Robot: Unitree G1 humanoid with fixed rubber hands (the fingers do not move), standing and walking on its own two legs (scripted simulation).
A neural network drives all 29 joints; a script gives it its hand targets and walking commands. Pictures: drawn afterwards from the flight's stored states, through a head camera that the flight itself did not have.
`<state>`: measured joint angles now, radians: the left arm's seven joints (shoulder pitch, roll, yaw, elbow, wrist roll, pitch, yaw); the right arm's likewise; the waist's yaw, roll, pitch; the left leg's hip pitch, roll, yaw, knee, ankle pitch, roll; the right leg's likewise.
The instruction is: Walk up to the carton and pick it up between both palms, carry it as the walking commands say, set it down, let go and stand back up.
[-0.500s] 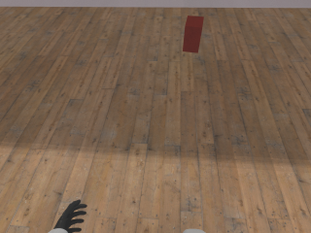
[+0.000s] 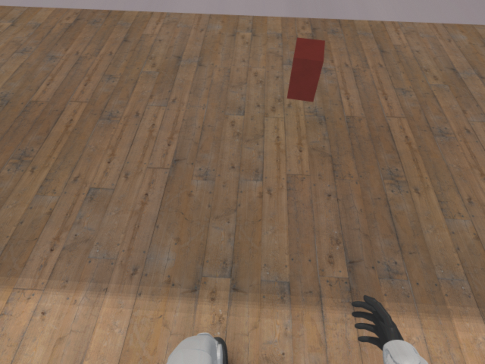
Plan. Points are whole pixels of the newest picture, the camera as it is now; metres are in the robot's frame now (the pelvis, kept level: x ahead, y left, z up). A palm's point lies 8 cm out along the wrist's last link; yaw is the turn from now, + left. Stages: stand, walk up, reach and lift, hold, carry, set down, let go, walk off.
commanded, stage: walk up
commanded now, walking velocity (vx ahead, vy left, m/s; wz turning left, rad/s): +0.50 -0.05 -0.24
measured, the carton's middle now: (305, 70) +1.76 -0.21 -0.61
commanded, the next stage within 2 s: none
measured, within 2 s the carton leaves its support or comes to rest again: neither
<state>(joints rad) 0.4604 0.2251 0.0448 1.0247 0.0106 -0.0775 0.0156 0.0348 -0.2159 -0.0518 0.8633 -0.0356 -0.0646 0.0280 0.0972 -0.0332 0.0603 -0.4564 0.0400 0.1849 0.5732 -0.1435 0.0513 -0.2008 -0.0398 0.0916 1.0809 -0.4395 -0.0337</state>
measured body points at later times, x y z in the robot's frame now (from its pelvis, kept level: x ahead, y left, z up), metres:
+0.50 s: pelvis +0.25 -0.06 +0.01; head +0.28 -0.08 +0.46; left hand +0.45 +0.15 -0.11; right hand +0.16 -0.30 -0.14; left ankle +0.12 +0.10 -0.67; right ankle +0.31 -0.16 -0.72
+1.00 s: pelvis +0.52 -0.02 +0.00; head +0.55 -0.01 +0.45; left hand +0.41 +0.21 -0.15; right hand +0.68 -0.26 -0.12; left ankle +0.62 +0.08 -0.72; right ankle +0.32 -0.16 -0.69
